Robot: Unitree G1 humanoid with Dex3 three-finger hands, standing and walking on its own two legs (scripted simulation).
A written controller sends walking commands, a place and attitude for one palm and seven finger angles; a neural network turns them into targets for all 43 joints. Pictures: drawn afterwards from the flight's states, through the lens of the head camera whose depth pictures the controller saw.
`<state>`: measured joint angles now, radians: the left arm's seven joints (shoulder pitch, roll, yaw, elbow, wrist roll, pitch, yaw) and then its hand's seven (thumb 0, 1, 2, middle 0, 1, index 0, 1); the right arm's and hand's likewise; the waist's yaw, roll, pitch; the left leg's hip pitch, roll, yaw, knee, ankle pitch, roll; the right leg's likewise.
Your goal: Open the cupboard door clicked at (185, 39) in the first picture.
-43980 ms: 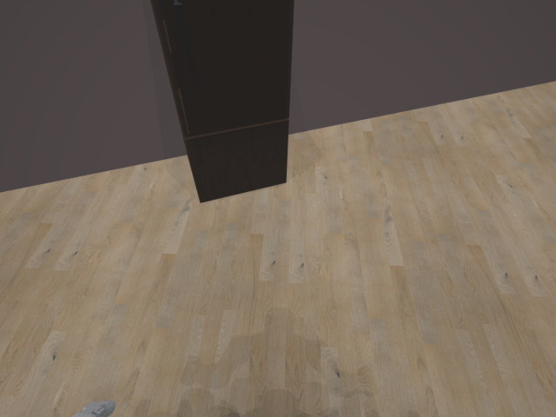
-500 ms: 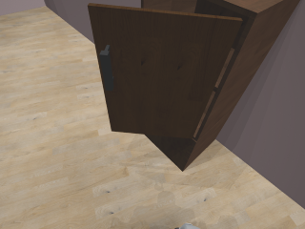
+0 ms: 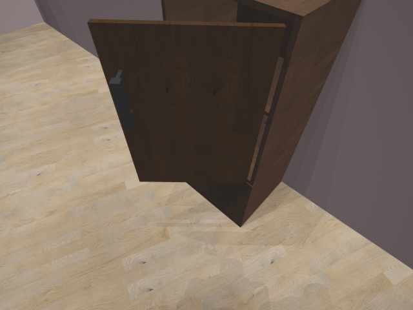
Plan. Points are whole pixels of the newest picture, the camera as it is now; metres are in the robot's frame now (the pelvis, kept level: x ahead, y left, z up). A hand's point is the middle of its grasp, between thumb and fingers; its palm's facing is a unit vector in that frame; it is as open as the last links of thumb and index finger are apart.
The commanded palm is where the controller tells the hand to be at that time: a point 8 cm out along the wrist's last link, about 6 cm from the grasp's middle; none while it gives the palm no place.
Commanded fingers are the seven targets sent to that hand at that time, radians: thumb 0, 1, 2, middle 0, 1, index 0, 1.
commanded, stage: come to a stop and stand still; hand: left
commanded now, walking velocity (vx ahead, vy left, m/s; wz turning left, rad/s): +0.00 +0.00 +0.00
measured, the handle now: (124, 100) +0.58 +0.23 +0.07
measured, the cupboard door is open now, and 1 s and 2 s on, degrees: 43 43 43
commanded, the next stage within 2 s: look again from close up in 0.46 s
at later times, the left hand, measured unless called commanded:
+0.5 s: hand out of the picture -0.03 +0.13 -0.17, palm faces +0.07 -0.99 -0.16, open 7.3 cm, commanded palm none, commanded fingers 0.00 0.90 0.90 -0.20 -0.30 -0.20 -0.30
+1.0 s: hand out of the picture +0.03 +0.20 -0.17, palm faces +0.03 -0.97 -0.23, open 7.4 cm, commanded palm none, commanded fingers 0.00 0.90 0.90 -0.20 -0.30 -0.20 -0.30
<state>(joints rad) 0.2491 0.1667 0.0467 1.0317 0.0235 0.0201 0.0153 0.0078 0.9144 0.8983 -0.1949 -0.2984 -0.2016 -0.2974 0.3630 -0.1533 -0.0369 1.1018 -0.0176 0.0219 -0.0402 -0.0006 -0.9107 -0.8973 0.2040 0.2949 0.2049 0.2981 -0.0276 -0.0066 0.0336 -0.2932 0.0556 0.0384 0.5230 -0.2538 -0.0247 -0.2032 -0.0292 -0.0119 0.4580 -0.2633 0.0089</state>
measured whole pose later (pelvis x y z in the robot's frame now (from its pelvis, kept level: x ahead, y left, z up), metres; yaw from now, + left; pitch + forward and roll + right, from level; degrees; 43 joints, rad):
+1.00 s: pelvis +0.01 +0.01 +0.00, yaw +1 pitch -1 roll +0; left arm 0.26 0.19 0.01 1.05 0.02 -0.01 0.03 0.00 0.91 0.90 -0.20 -0.30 -0.20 -0.30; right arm 0.28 -0.17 0.01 1.06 -0.01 -0.02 -0.02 0.01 -0.94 -0.90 0.20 0.29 0.20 0.30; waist 0.00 0.00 0.03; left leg -0.25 0.00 0.04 0.51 -0.26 0.02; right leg -0.19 -0.06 -0.02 0.51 -0.31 0.04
